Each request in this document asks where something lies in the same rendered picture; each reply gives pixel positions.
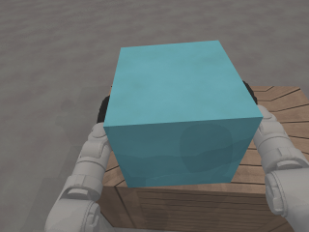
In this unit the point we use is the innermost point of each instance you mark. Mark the robot left upper arm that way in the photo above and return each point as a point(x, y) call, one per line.
point(74, 215)

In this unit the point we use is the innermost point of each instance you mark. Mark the left robot forearm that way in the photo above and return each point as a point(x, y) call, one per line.
point(85, 182)

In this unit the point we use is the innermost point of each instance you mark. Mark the carton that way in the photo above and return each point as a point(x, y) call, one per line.
point(179, 114)

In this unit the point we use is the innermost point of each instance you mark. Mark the left robot hand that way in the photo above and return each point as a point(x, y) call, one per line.
point(102, 110)

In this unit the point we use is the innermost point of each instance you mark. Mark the pedestal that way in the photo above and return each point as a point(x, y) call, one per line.
point(239, 206)

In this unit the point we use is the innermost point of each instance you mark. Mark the right robot forearm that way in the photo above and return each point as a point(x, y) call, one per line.
point(275, 147)

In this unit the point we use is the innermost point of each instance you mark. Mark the right robot hand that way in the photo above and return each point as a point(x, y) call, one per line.
point(250, 92)

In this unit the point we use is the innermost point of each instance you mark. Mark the robot right upper arm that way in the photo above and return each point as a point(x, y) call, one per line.
point(287, 194)

